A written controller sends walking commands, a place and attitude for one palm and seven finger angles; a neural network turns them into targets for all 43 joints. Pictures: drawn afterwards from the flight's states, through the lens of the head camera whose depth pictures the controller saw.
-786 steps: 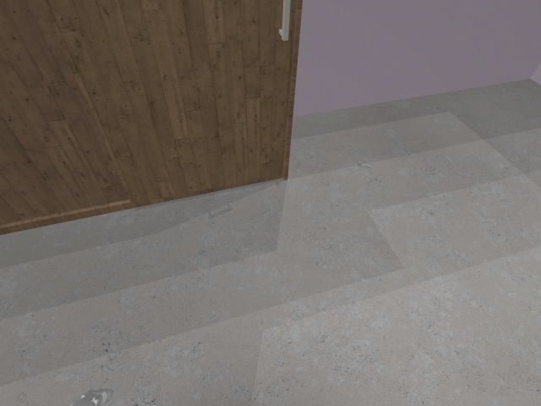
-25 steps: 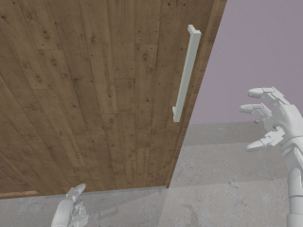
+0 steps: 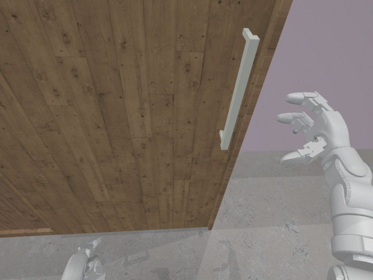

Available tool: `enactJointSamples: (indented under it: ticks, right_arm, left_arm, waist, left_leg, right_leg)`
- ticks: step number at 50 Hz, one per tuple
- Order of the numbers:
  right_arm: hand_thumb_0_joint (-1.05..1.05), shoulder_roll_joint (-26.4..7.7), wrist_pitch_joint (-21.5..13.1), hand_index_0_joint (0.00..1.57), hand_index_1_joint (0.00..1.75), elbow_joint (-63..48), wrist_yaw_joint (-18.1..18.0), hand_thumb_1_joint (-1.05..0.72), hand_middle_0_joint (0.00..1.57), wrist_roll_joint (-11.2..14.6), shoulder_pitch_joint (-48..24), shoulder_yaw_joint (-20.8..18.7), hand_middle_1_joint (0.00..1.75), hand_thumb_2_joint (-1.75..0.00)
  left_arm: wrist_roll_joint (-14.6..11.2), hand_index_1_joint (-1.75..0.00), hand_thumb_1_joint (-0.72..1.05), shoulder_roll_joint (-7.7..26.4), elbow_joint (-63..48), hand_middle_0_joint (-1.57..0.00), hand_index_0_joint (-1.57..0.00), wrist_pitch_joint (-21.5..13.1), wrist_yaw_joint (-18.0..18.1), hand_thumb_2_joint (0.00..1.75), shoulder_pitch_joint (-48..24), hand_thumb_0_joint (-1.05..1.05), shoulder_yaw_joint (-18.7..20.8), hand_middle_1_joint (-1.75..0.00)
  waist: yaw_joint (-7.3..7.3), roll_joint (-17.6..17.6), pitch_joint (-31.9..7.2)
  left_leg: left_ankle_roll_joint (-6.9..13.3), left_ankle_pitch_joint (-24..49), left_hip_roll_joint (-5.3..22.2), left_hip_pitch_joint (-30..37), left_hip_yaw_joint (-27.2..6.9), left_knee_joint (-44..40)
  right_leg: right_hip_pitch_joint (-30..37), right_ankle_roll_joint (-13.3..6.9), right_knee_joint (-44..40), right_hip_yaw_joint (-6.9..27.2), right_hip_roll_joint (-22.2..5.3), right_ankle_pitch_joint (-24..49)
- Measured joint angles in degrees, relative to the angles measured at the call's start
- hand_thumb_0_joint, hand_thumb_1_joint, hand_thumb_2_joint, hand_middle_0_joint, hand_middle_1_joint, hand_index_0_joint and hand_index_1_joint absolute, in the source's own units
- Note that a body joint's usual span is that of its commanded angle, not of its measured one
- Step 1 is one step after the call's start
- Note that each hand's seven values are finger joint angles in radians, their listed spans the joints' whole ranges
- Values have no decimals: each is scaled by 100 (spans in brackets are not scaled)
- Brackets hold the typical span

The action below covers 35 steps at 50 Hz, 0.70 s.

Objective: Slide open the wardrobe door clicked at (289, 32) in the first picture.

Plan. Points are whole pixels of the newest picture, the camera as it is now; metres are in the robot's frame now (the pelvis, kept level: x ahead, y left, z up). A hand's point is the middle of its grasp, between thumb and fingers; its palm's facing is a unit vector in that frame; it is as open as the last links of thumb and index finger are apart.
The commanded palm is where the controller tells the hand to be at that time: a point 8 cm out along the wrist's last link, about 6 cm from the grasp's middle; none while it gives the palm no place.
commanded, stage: move the hooked fingers beside the handle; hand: right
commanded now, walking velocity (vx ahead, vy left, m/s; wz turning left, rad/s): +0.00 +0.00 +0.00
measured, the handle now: (233, 98) +0.50 -0.07 +0.15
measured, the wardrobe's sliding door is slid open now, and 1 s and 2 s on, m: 0.00 0.00 0.00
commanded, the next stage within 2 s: feel for the door with the fingertips in 1.24 s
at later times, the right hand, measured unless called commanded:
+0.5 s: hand (266, 112) +0.44 -0.13 +0.17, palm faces -0.13 +0.99 +0.00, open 14.0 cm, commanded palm +0.42 -0.20 +0.17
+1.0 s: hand (265, 113) +0.43 -0.13 +0.17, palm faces -0.14 +0.99 -0.01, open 14.0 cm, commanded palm +0.41 -0.18 +0.17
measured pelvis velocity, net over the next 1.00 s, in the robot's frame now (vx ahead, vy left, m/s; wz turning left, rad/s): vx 0.00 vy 0.00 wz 0.01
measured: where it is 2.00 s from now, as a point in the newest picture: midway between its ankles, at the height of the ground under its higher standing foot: outside the picture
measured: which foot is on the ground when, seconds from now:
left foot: down 0.00-1.00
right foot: down 0.00-1.00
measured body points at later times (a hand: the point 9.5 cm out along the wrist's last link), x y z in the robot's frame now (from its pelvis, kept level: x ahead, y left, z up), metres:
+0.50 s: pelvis +0.00 +0.00 +0.00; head +0.02 +0.02 +0.45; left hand +0.09 +0.26 -0.11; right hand +0.44 -0.19 +0.17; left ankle +0.03 +0.11 -0.74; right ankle -0.03 -0.11 -0.74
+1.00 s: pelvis +0.00 +0.00 +0.00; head +0.02 +0.01 +0.45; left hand +0.10 +0.26 -0.11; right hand +0.43 -0.19 +0.17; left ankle +0.03 +0.11 -0.74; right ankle -0.03 -0.11 -0.74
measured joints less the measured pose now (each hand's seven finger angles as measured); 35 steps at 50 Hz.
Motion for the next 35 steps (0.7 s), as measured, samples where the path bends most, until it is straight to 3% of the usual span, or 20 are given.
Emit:
enactJointSamples:
  ticks: [8, 25, 31, 35]
  right_arm:
    - [-1, 50, -66, 30, 120, 573, -218, 50, 31, -104, -461, 165, 120, -30]
    - [-1, 167, -698, 30, 120, 2179, -507, 50, 30, -302, -1630, 197, 120, -30]
    - [-1, 31, -940, 30, 120, 2378, -497, 50, 31, -388, -1603, -65, 120, -30]
    - [-1, -35, -982, 30, 120, 2240, -416, 50, 30, -353, -1427, -106, 120, -30]
  left_arm:
    - [-1, -30, 90, -25, 69, -20, -20, 100, 19, 89, -42, 2, -7, -30]
    - [58, -30, 91, -3, 272, -20, -20, 198, -63, 89, 257, 1, 71, -30]
    - [72, -30, 91, 1, 239, -20, -20, 267, -104, 89, 428, 1, 98, -30]
    - [53, -30, 91, 27, 216, -20, -20, 291, -106, 89, 540, 1, 135, -30]
  waist:
    - [53, 29, 33]
    - [253, 56, 0]
    - [356, 71, -15]
    - [351, 53, -8]
  left_leg:
    - [17, 17, -2, -63, 16, 14]
    - [28, 41, -23, -389, -56, 91]
    - [35, 55, -75, -460, -151, 87]
    - [36, 64, -96, -436, -168, 51]
  right_leg:
    - [-73, 10, 23, 17, -5, 20]
    - [-363, 12, 93, -54, -21, 18]
    - [-380, 18, 68, -152, -60, 4]
    - [-357, 19, 49, -171, -77, -4]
